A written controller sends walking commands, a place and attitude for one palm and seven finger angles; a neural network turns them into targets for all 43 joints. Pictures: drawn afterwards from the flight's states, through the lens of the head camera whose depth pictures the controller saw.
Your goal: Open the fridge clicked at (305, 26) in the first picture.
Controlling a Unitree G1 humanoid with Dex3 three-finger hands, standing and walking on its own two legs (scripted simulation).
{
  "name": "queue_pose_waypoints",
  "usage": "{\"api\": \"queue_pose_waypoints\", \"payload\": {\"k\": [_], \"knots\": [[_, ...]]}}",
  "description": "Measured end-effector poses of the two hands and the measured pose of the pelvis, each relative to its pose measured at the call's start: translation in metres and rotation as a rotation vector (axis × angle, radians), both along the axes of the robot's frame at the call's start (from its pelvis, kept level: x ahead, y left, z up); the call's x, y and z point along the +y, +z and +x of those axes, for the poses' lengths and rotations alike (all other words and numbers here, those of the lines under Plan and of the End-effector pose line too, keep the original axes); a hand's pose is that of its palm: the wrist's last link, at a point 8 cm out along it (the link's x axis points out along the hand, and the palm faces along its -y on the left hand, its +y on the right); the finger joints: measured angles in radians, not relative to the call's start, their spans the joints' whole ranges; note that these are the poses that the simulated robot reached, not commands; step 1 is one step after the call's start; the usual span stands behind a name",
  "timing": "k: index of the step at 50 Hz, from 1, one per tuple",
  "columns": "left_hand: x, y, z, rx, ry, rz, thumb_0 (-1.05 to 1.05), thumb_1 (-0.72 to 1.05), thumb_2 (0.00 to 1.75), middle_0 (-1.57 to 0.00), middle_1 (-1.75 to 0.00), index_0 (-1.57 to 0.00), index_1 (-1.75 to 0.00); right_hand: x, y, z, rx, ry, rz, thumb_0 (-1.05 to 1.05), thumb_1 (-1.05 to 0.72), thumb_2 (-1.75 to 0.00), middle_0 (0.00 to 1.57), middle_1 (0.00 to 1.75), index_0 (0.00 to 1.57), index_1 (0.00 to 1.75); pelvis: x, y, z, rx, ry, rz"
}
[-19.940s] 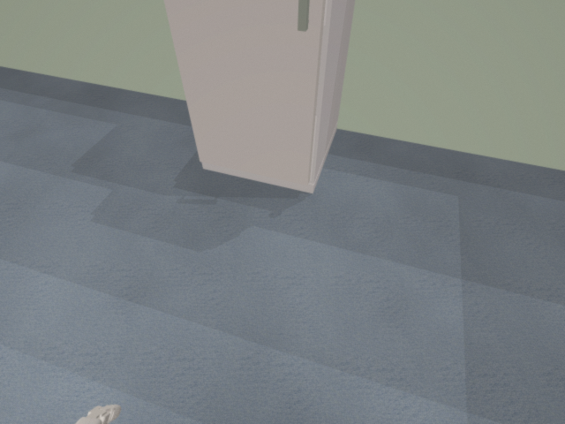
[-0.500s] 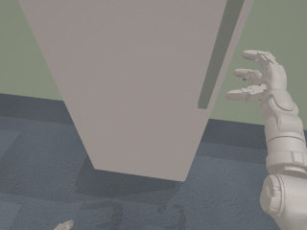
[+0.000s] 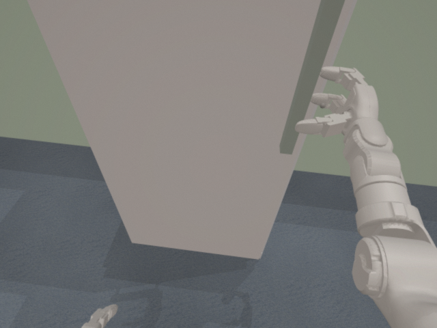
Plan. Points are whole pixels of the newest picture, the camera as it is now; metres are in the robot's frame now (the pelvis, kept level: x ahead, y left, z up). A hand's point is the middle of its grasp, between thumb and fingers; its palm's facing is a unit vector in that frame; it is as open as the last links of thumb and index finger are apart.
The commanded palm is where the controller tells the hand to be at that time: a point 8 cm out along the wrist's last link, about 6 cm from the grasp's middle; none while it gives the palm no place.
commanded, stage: feel for the door with the fingertips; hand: right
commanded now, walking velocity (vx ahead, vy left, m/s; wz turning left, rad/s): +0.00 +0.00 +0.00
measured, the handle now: (306, 74) +0.53 -0.10 +0.23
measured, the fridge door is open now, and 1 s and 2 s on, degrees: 0 0 0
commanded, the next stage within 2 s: slide the fingers in behind the handle in 0.44 s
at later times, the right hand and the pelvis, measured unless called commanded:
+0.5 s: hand (322, 98) +0.48 -0.13 +0.21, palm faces +0.03 +1.00 +0.02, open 13.9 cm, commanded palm +0.46 -0.19 +0.21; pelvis +0.00 +0.00 +0.00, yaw +1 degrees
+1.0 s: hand (318, 102) +0.47 -0.12 +0.21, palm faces +0.01 +1.00 +0.03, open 14.0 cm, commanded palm +0.45 -0.17 +0.21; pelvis +0.01 -0.01 +0.00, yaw +1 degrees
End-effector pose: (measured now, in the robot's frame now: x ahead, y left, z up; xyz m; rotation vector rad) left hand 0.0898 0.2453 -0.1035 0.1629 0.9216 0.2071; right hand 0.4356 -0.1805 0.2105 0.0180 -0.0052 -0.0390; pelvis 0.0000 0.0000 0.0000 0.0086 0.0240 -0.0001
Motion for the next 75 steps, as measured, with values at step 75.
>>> {"api": "queue_pose_waypoints", "payload": {"k": [75], "knots": [[0.009, -0.006, -0.017, 0.055, 0.023, 0.004, 0.01, 0.91, 0.90, -0.20, -0.30, -0.20, -0.30, 0.029, -0.006, 0.017, 0.004, 0.023, 0.008, -0.01, 0.50, -0.30, 0.30, 1.20, 0.30, 1.20, 0.002, -0.001, 0.004, 0.027, 0.002, -0.001]]}}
